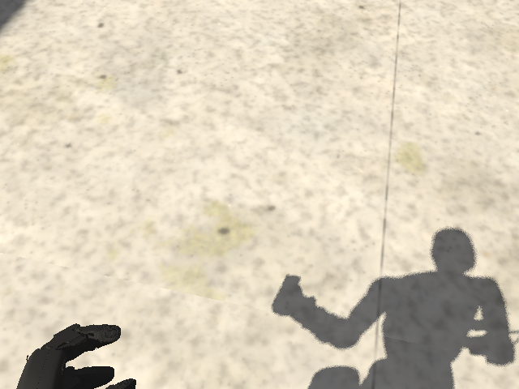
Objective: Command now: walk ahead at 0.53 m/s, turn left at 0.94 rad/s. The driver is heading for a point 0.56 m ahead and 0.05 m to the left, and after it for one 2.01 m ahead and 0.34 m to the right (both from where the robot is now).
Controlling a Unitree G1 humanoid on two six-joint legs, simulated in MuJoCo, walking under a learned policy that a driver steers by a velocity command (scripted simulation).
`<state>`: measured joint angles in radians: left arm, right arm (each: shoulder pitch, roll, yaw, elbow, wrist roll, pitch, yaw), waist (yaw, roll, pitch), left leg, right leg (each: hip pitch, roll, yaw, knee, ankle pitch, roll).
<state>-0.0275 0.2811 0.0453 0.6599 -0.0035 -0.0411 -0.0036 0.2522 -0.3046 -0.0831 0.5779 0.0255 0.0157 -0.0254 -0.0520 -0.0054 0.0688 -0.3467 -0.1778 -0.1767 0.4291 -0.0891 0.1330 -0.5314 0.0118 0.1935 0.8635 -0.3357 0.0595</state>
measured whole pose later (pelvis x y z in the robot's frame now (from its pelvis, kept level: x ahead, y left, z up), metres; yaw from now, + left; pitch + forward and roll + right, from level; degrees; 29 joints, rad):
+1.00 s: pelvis +0.55 +0.17 -0.01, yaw +19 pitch +0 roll +2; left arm 0.18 0.30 0.07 0.71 -0.01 -0.04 -0.04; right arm 0.19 -0.26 -0.05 0.77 0.02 -0.06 -0.06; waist -0.02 -0.02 0.09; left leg 0.02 -0.03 0.26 0.45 -0.44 0.04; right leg -0.64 -0.01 -0.10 0.68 0.05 -0.01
